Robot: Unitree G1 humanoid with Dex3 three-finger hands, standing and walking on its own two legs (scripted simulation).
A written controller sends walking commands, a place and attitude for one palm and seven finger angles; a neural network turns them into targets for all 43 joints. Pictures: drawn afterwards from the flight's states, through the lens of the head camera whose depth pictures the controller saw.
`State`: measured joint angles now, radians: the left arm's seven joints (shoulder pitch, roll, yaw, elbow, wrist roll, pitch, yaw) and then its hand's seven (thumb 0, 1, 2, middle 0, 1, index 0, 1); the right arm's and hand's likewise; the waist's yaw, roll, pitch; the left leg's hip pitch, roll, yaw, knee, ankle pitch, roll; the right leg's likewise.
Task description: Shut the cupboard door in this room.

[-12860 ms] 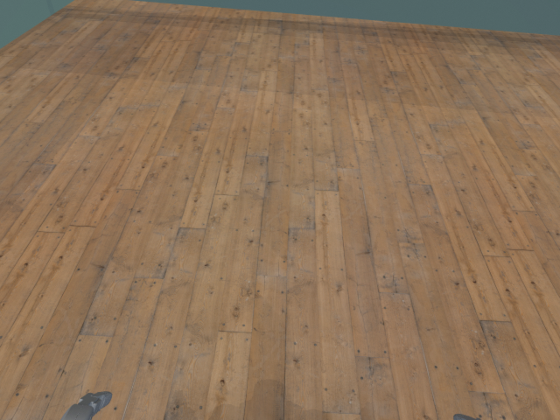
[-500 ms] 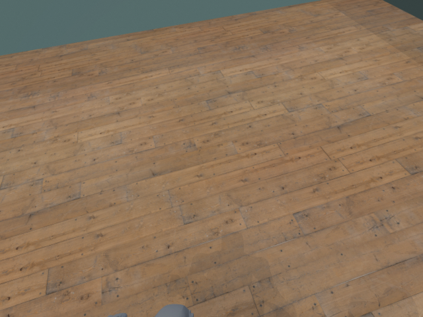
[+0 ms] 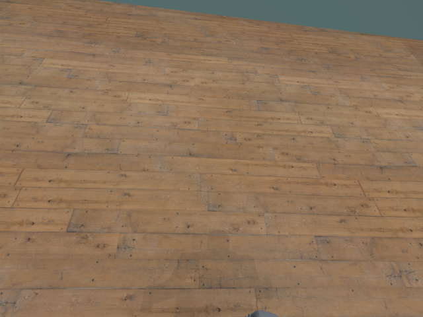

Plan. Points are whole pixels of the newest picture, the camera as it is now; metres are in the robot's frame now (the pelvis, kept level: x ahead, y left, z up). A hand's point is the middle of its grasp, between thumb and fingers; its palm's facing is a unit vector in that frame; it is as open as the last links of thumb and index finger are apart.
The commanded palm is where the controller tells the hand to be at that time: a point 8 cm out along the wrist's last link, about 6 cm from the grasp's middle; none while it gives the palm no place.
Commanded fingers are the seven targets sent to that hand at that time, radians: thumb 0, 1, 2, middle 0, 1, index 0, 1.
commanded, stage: turn or walk to find it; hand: left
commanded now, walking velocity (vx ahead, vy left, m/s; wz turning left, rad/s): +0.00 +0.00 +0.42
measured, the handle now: out of the picture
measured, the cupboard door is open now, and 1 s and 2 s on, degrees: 80 80 80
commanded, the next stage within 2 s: none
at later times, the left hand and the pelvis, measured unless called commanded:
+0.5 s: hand out of the picture +0.04 +0.14 -0.14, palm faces +0.21 -0.94 -0.28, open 7.3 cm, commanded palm none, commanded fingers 0.00 0.90 0.90 -0.20 -0.30 -0.20 -0.30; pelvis -0.03 -0.07 +0.00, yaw +12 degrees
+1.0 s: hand out of the picture -0.18 +0.17 -0.20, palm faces +0.49 -0.84 -0.24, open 7.3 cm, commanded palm none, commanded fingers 0.00 0.90 0.90 -0.20 -0.30 -0.20 -0.30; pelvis -0.08 -0.03 -0.01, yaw +25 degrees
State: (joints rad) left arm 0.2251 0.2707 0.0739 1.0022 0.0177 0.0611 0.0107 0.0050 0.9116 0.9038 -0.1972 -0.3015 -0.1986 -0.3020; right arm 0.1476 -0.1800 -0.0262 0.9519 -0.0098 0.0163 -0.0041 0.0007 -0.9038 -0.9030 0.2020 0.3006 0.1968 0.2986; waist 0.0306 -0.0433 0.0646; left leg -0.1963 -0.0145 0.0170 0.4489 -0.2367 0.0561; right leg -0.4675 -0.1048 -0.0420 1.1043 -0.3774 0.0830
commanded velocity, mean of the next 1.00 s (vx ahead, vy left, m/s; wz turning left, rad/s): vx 0.00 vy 0.00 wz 0.42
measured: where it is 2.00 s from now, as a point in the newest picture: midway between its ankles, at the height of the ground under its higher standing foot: outside the picture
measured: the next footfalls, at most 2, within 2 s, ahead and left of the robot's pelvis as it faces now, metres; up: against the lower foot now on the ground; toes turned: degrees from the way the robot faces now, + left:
right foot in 0.36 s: +0.03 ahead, -0.15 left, +0.00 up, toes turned +6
left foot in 0.90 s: -0.09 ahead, +0.07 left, +0.00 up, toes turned +28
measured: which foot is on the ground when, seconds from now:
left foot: down 0.00-0.38, up 0.40-0.88, down 0.90-1.00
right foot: up 0.00-0.34, down 0.36-0.90, up 0.92-1.00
